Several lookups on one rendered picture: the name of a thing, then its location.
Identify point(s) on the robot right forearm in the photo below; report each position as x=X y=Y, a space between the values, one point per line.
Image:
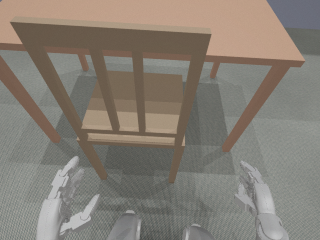
x=269 y=227

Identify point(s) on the table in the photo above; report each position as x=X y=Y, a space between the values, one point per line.
x=242 y=32

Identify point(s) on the chair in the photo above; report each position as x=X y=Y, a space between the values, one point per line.
x=133 y=109

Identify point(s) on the robot right hand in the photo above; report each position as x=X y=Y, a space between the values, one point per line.
x=259 y=199

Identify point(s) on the robot left thigh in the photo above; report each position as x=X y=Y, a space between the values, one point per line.
x=127 y=227

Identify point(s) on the robot right thigh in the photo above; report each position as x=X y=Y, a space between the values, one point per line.
x=196 y=233

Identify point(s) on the robot left hand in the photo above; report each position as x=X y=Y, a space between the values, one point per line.
x=56 y=207

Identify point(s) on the robot thigh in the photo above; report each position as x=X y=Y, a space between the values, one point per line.
x=127 y=227
x=196 y=233

